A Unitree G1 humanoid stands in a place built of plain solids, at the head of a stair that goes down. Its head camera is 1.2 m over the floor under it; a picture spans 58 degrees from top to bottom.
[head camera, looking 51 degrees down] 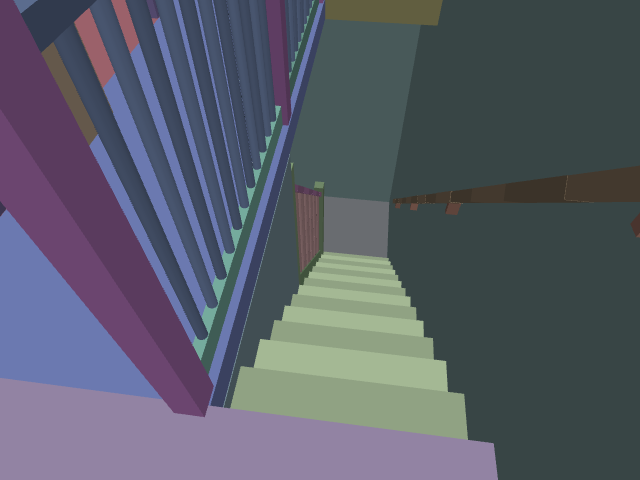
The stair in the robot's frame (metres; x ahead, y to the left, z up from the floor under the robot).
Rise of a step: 0.21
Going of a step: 0.21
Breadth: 0.75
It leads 7 degrees to the right of straight ahead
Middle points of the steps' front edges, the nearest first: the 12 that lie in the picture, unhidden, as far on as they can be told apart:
0.34 -0.08 0.00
0.55 -0.10 -0.21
0.75 -0.13 -0.43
0.95 -0.15 -0.64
1.16 -0.18 -0.85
1.36 -0.20 -1.06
1.57 -0.23 -1.28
1.77 -0.26 -1.49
1.97 -0.28 -1.70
2.18 -0.31 -1.92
2.38 -0.33 -2.13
2.59 -0.36 -2.34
